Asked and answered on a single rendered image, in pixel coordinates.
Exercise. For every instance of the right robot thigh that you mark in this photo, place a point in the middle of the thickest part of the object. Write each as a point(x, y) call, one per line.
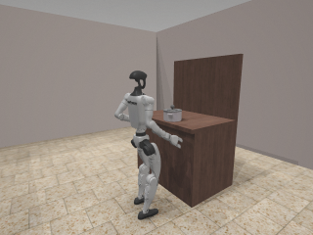
point(151, 150)

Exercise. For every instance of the robot right forearm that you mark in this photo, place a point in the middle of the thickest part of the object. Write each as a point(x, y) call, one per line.
point(158, 131)

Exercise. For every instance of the lid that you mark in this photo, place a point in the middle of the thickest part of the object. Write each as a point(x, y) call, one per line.
point(172, 110)

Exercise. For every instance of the table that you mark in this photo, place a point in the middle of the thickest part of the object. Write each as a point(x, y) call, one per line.
point(207, 90)

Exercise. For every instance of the right robot hand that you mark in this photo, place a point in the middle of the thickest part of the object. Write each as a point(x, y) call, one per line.
point(174, 141)

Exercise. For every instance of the robot left forearm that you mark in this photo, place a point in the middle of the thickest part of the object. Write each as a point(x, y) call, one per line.
point(125, 118)

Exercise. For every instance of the right robot upper arm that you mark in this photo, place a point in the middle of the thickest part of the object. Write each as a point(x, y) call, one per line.
point(148, 103)

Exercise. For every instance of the humanoid robot torso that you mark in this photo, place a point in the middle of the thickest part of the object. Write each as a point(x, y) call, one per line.
point(136, 112)

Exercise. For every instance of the left robot upper arm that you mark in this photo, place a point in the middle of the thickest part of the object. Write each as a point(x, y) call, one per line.
point(123, 105)

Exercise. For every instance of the pot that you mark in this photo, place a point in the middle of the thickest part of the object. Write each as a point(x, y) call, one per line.
point(172, 116)

